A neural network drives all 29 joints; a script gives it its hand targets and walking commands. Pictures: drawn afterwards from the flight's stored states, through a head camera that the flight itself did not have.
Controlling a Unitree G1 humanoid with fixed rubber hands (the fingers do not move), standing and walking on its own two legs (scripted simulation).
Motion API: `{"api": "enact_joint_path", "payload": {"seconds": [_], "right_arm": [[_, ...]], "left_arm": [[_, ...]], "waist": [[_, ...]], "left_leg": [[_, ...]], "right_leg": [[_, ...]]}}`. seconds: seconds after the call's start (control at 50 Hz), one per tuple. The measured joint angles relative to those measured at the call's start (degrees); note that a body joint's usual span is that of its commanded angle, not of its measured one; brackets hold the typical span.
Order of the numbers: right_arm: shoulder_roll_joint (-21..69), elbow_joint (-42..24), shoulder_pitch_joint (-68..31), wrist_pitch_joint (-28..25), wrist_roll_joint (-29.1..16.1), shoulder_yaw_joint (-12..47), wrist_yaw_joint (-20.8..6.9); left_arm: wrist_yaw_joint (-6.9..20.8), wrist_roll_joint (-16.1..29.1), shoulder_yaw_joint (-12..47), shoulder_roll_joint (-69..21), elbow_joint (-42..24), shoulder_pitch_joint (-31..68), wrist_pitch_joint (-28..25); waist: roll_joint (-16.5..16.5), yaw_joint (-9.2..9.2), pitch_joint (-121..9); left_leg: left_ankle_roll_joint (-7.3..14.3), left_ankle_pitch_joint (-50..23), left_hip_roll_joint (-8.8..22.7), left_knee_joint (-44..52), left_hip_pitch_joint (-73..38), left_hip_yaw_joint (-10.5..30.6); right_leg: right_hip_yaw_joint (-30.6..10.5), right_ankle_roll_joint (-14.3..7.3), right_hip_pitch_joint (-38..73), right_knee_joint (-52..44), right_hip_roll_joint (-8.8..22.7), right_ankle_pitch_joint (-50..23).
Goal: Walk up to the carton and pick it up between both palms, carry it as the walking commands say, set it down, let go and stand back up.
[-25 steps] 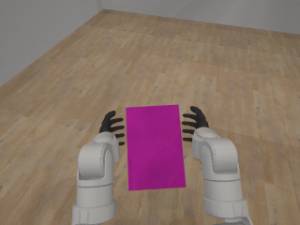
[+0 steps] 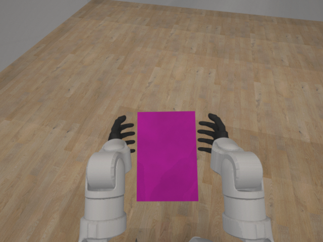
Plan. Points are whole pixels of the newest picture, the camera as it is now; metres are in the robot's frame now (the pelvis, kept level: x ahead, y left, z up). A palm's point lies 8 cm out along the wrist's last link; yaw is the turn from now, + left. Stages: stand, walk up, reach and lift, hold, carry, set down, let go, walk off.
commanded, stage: carry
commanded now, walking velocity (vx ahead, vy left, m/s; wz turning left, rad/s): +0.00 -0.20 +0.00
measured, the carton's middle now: (166, 154) +0.35 -0.02 -0.01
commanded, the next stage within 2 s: none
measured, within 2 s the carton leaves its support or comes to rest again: neither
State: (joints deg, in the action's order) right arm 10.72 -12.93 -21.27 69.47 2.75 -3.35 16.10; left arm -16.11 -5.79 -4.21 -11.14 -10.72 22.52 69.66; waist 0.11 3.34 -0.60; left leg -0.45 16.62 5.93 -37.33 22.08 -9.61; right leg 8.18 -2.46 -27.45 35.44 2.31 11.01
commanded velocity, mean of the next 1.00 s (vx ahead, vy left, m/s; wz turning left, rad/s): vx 0.00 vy -0.07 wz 0.00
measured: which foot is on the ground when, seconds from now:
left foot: down 0.00-0.14, up 0.16-0.40, down 0.42-1.00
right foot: down 0.00-0.44, up 0.46-0.54, down 0.56-1.00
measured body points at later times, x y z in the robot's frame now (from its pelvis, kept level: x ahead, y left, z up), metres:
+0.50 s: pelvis -0.07 -0.09 +0.01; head -0.08 -0.08 +0.46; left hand +0.23 +0.04 +0.10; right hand +0.24 -0.20 +0.12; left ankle -0.08 +0.01 -0.72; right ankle +0.03 -0.15 -0.71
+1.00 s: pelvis -0.12 -0.11 +0.01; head -0.13 -0.11 +0.46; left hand +0.19 +0.01 +0.11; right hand +0.20 -0.22 +0.12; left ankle -0.09 +0.00 -0.72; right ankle +0.01 -0.19 -0.72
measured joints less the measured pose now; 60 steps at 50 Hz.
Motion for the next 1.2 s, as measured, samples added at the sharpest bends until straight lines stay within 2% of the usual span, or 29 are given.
{"api": "enact_joint_path", "payload": {"seconds": [0.06,0.12,0.14,0.16,0.2,0.24,0.3,0.36,0.42,0.44,0.46,0.5,0.54,0.56,0.6,0.64,0.7,0.88,1.02,1.2], "right_arm": [[-0.1,1.5,0.2,-0.5,-0.3,1.4,-0.4],[0.0,2.5,0.0,0.0,0.2,1.7,-0.3],[0.1,2.7,-0.2,0.0,0.6,1.7,-0.1],[0.0,2.8,-0.2,-0.3,1.0,1.6,0.1],[-0.1,2.6,0.3,-0.6,1.7,1.0,0.4],[-0.2,2.2,0.5,-0.5,2.0,0.4,0.6],[0.0,1.8,0.0,0.0,1.6,0.4,0.7],[0.2,2.0,-0.5,0.2,1.3,0.7,0.6],[0.3,2.8,-0.9,0.1,1.4,0.6,0.4],[0.3,3.5,-0.9,-0.2,1.5,0.7,0.2],[0.4,4.2,-0.9,-0.3,1.5,0.9,0.0],[0.3,5.0,-0.9,0.3,1.4,1.1,-0.4],[0.2,5.0,-0.7,0.9,1.7,1.0,-0.5],[0.3,4.8,-0.7,1.1,1.9,0.8,-0.4],[0.4,4.8,-1.1,0.6,2.2,0.5,-0.2],[0.4,4.7,-1.1,0.5,2.7,0.1,0.0],[0.4,5.1,-1.3,0.9,2.9,-0.6,0.2],[0.6,6.4,-1.7,1.1,2.6,-0.1,0.2],[0.7,7.0,-1.9,0.6,2.6,-0.3,0.0],[0.6,8.1,-1.6,0.1,3.0,-0.7,-0.3]], "left_arm": [[0.3,0.0,-0.7,0.5,-0.4,-1.5,-0.3],[0.2,0.8,-0.6,0.8,-0.6,-2.3,0.4],[0.1,1.1,-0.7,0.8,-0.7,-2.3,0.4],[0.1,1.4,-0.5,0.8,-0.6,-2.2,0.3],[0.4,1.9,0.2,0.6,-0.2,-1.8,0.4],[0.7,2.0,0.8,0.5,0.0,-1.5,0.7],[0.7,1.3,0.7,0.5,-0.2,-1.4,0.9],[0.6,0.8,0.1,0.4,-0.3,-1.3,0.9],[0.4,0.7,-0.4,0.4,-0.1,-1.1,1.1],[0.4,0.6,-0.6,0.4,0.2,-1.2,1.0],[0.3,0.5,-0.7,0.6,0.4,-1.6,1.0],[0.3,0.7,-0.5,0.9,0.3,-2.5,1.6],[0.2,1.1,-0.1,1.0,0.1,-2.7,2.4],[0.1,1.3,0.0,0.9,0.0,-2.5,2.7],[-0.1,1.3,0.1,0.7,-0.2,-2.0,2.6],[0.0,1.2,0.4,0.5,0.2,-1.5,2.4],[0.5,1.2,0.1,0.3,1.5,-0.9,2.6],[1.0,0.0,-1.7,0.0,3.6,-0.2,2.0],[0.9,-0.1,-1.6,0.1,3.4,-0.4,2.1],[0.8,0.5,-1.2,0.2,4.3,-0.6,2.1]], "waist": [[0.9,-0.24,-0.3],[0.3,-1.86,-1.5],[0.0,-2.63,-1.6],[-0.3,-3.12,-1.6],[0.3,-3.54,-2.1],[0.9,-3.22,-2.5],[1.3,-2.29,-2.9],[1.4,-1.71,-3.6],[1.0,-1.56,-4.3],[1.9,-1.61,-4.1],[2.3,-1.72,-3.8],[1.7,-1.87,-3.8],[1.2,-2.52,-3.9],[1.4,-3.04,-4.0],[1.2,-4.11,-3.5],[1.0,-4.30,-3.4],[0.5,-3.89,-4.1],[0.6,-2.08,-4.6],[1.4,-2.12,-4.0],[1.1,-3.41,-4.5]], "left_leg": [[-0.4,0.3,1.1,-0.4,0.4,-0.2],[-1.9,-0.3,2.7,0.0,0.9,0.3],[-2.5,-0.3,3.4,-0.5,1.2,0.5],[-2.5,0.9,3.9,-1.2,1.7,1.0],[-1.7,9.1,2.7,-5.2,3.6,2.2],[-0.7,12.9,0.7,-11.2,5.7,2.7],[0.3,13.0,-1.8,-14.5,6.0,2.1],[1.1,11.8,-3.4,-9.8,2.6,0.9],[2.0,5.9,-3.6,2.2,-4.0,-0.9],[2.5,3.1,-3.7,3.8,-4.6,-1.1],[2.6,2.0,-3.6,4.0,-4.8,-1.1],[2.3,1.4,-3.1,4.2,-4.9,-0.8],[1.8,1.1,-2.8,4.4,-4.8,-0.4],[1.5,1.1,-2.7,4.1,-4.6,-0.4],[0.8,1.2,-1.8,3.3,-4.2,-0.4],[0.4,0.7,-1.5,3.5,-4.0,-0.1],[0.5,1.5,-1.4,3.7,-3.5,0.1],[2.0,2.5,-2.0,5.3,-3.0,0.1],[2.2,0.1,-2.7,6.7,-3.1,-0.3],[2.6,-1.1,-3.6,5.3,-2.1,-0.1]], "right_leg": [[-0.5,1.7,-1.5,5.3,-0.1,7.1],[-0.7,2.0,1.2,1.6,0.1,6.1],[0.0,1.5,1.6,-0.3,-0.3,1.5],[0.5,0.3,1.4,-0.4,-0.8,-0.1],[1.1,-1.8,0.8,-0.6,-0.8,0.0],[1.8,-2.9,0.8,-2.1,-0.4,-0.4],[2.5,-3.6,0.8,-4.6,-0.5,-2.5],[3.2,-4.2,0.7,-6.3,-1.2,-4.2],[4.5,-4.6,0.6,-7.5,-2.8,-5.4],[4.6,-3.8,0.7,-7.6,-2.6,-5.6],[4.5,-1.9,0.7,-7.0,-2.5,-4.0],[2.8,1.0,0.3,-3.3,-2.3,0.2],[0.7,1.8,1.5,-3.0,-1.2,-0.2],[-0.2,1.9,2.9,-4.9,-0.3,-2.4],[0.2,0.1,3.3,-6.1,-1.0,-4.5],[0.5,-1.5,3.3,-6.5,-1.4,-4.4],[0.8,-2.1,3.3,-7.7,-1.6,-5.0],[0.7,-1.8,4.0,-12.5,-1.6,-8.7],[0.2,-0.1,3.6,-12.6,-1.0,-8.1],[0.2,-0.3,2.4,-10.1,0.1,-7.6]]}}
